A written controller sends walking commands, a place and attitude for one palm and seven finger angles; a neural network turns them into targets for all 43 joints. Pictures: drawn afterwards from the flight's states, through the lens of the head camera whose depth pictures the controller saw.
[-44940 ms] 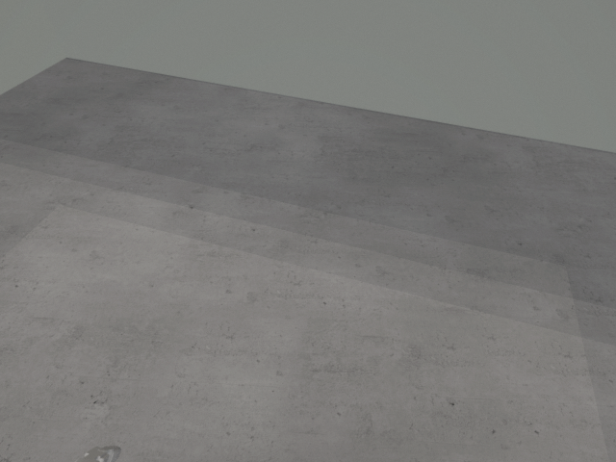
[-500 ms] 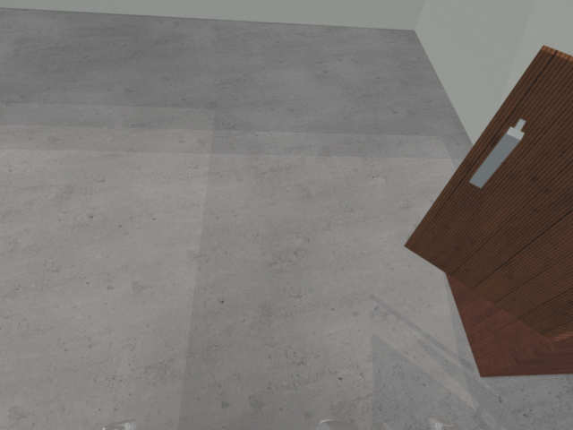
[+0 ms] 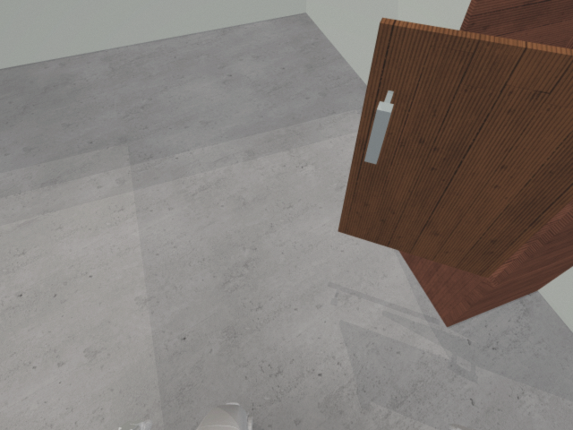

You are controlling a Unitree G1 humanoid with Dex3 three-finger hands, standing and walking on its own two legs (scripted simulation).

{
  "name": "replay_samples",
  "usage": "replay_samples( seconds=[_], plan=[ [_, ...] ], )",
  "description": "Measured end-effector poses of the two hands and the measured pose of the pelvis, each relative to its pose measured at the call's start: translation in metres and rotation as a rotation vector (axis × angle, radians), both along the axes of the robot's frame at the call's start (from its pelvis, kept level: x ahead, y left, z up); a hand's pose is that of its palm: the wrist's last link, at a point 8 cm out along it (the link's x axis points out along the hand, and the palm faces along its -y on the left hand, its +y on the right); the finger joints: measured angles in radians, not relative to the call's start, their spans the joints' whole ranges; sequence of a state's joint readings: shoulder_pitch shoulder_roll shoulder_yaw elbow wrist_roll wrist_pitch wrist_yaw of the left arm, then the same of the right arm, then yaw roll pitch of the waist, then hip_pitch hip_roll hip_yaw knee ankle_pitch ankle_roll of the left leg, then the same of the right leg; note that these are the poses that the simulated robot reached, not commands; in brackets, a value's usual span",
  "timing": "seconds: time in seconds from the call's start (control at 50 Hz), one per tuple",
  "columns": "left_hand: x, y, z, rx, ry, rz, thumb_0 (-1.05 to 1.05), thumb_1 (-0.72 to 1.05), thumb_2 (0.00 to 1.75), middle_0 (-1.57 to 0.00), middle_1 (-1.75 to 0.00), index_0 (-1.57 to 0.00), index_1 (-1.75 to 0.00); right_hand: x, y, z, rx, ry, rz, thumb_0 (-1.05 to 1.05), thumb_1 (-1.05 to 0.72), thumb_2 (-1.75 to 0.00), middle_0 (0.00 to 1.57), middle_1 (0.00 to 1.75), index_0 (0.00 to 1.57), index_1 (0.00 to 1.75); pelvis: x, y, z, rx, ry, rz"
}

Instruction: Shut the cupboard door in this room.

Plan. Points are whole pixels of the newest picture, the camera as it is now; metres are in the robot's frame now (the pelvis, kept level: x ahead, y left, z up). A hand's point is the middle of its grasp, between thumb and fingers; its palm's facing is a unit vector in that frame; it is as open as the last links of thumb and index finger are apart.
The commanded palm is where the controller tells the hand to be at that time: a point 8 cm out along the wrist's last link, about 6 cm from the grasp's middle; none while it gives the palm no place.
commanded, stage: turn to face it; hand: left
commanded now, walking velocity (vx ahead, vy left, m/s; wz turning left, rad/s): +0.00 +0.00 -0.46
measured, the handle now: (380, 127) +0.62 -0.14 +0.04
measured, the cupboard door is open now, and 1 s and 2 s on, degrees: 49 49 49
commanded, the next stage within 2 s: take the last steps up to it in 0.38 s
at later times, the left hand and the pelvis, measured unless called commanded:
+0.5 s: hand (183, 405) +0.17 +0.18 -0.16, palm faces -0.23 -0.94 -0.27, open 7.4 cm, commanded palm none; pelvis +0.02 +0.00 -0.01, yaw -13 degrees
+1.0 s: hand (226, 376) +0.21 +0.12 -0.17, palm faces -0.37 -0.92 -0.14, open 7.4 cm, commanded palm none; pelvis +0.07 -0.03 +0.01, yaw -21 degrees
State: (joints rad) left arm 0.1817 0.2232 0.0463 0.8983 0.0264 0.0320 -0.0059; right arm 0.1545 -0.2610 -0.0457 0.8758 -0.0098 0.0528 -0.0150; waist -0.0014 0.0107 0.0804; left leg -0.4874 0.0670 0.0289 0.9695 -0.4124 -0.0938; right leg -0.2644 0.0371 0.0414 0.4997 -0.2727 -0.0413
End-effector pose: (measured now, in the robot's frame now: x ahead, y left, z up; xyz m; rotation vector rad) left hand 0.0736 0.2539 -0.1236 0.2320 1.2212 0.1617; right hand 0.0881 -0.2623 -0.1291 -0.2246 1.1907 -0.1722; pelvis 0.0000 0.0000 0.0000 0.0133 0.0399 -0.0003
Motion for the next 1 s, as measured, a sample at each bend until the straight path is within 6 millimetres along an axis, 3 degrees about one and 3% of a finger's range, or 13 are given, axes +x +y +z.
replay_samples(
  seconds=[0.14, 0.2, 0.28, 0.42, 0.5, 0.62, 0.78, 0.9, 1.0],
  plan=[
    [0.016, 0.015, -0.022, -0.044, 0.026, -0.032, 0.0, 0.9, 0.9, -0.2, -0.3, -0.21, -0.3, 0.015, 0.021, 0.008, -0.027, -0.086, -0.037, 0.0, -0.91, -0.9, 0.2, 0.29, 0.19, 0.3, 0.015, 0.021, -0.01, -0.026, 0.0, -0.076],
    [0.029, 0.021, -0.027, -0.047, 0.034, -0.064, 0.0, 0.9, 0.9, -0.2, -0.3, -0.2, -0.3, 0.006, 0.029, 0.011, -0.037, -0.086, -0.053, 0.0, -0.9, -0.9, 0.2, 0.29, 0.2, 0.3, 0.017, 0.026, -0.01, -0.024, -0.009, -0.114],
    [0.052, 0.021, -0.018, -0.05, 0.015, -0.108, 0.01, 0.9, 0.9, -0.2, -0.3, -0.2, -0.3, -0.019, 0.033, 0.014, -0.034, -0.039, -0.096, 0.0, -0.9, -0.9, 0.2, 0.3, 0.2, 0.3, 0.019, 0.026, -0.002, -0.041, -0.021, -0.148],
    [0.09, -0.005, -0.005, -0.03, -0.044, -0.21, 0.0, 0.9, 0.9, -0.2, -0.3, -0.2, -0.3, -0.075, 0.02, -0.004, 0.006, 0.063, -0.219, 0.0, -0.9, -0.9, 0.21, 0.3, 0.2, 0.3, 0.021, 0.013, -0.004, -0.045, -0.033, -0.204],
    [0.097, -0.022, -0.006, -0.005, -0.068, -0.256, 0.0, 0.9, 0.9, -0.2, -0.3, -0.2, -0.3, -0.1, 0.007, -0.021, 0.025, 0.117, -0.293, 0.0, -0.9, -0.9, 0.21, 0.3, 0.2, 0.3, 0.021, 0.004, -0.013, -0.032, -0.034, -0.229],
    [0.086, -0.034, -0.006, -0.028, -0.012, -0.266, 0.0, 0.9, 0.9, -0.2, -0.3, -0.2, -0.3, -0.105, 0.008, -0.009, 0.021, 0.125, -0.325, 0.01, -0.91, -0.9, 0.2, 0.29, 0.19, 0.3, 0.026, 0.005, -0.003, -0.025, -0.029, -0.248],
    [0.089, -0.032, -0.034, -0.097, 0.077, -0.286, 0.0, 0.9, 0.9, -0.2, -0.3, -0.2, -0.3, -0.098, 0.025, 0.002, -0.025, 0.071, -0.346, 0.0, -0.91, -0.9, 0.2, 0.29, 0.2, 0.3, 0.046, 0.009, -0.009, -0.044, -0.022, -0.3],
    [0.12, -0.05, -0.023, -0.122, 0.08, -0.328, 0.01, 0.9, 0.9, -0.2, -0.3, -0.2, -0.3, -0.124, 0.035, 0.019, -0.012, 0.157, -0.407, 0.0, -0.9, -0.9, 0.2, 0.3, 0.2, 0.3, 0.063, -0.005, 0.007, -0.06, -0.019, -0.332],
    [0.153, -0.082, -0.018, -0.12, 0.063, -0.376, 0.01, 0.91, 0.9, -0.2, -0.3, -0.2, -0.3, -0.145, 0.031, 0.02, 0.025, 0.248, -0.472, 0.0, -0.9, -0.9, 0.21, 0.3, 0.2, 0.3, 0.074, -0.026, 0.01, -0.062, -0.012, -0.362]
  ],
)
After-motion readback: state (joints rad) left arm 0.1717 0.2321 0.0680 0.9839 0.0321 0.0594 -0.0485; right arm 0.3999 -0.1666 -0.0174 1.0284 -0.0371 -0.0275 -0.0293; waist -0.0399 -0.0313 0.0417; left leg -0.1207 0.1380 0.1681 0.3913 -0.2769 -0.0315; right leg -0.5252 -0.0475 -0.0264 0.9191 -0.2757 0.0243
